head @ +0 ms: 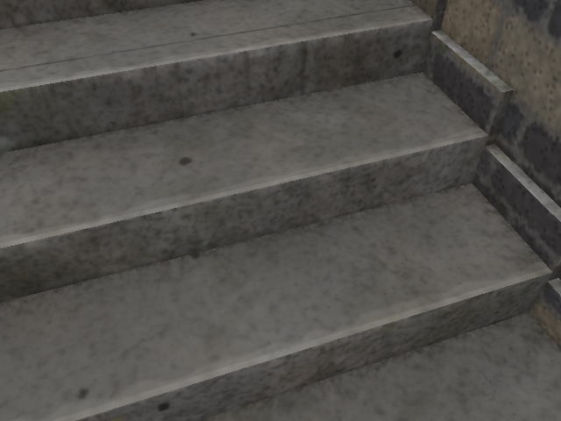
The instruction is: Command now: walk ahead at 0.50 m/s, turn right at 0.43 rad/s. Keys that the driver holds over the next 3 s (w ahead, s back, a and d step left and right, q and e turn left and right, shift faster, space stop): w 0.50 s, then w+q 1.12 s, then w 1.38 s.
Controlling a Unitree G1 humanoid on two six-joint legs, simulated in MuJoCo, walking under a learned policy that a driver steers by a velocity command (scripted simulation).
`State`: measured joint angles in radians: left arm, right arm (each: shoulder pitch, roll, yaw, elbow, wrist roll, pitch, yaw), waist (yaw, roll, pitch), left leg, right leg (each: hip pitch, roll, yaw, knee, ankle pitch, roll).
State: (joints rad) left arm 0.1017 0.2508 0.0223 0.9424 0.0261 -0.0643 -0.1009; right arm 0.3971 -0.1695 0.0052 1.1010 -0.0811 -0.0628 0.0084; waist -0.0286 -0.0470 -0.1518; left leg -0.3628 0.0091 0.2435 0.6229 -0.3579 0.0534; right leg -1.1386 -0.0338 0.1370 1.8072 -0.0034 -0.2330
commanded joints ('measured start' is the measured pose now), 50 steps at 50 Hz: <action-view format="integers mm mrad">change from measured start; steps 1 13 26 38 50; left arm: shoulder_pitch -56 -556 136 259 84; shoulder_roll -62 -134 -133 -37 -77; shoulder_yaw -41 -102 10 -40 -30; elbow -37 -319 117 118 6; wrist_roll -2 18 -25 116 11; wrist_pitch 7 136 -33 -26 -52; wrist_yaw -14 -6 77 26 26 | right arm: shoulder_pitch -5 241 -74 -625 -29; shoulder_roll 31 33 74 -38 -59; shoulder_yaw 27 69 -27 21 -49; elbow -34 98 -235 -424 -104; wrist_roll -44 -10 40 66 32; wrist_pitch -29 -46 -62 48 9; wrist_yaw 17 102 11 56 23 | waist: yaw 9 5 -75 22 -24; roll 106 173 100 22 62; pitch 96 161 40 119 36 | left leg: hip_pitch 112 74 -543 -702 57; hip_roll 234 268 11 133 120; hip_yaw -245 -48 -397 -182 -914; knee -377 -664 1338 885 -101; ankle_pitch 199 560 199 144 -79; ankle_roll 183 210 78 173 261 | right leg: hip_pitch -212 119 790 759 41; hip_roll -13 -80 -206 -182 66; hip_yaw -9 -307 203 -309 107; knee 157 -293 -1368 -1701 70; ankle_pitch -30 -211 -205 30 29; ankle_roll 0 -4 29 23 75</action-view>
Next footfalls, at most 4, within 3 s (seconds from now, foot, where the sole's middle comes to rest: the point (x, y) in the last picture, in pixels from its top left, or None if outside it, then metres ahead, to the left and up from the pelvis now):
0.34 right None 0.40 -0.16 -0.60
0.84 left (261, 313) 0.67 0.05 -0.45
1.40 right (322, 142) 1.05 -0.10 -0.30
2.08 left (151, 46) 1.24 0.31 -0.14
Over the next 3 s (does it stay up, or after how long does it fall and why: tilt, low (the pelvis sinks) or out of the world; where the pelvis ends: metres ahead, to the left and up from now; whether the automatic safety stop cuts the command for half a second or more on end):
stays up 1.58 0.39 0.78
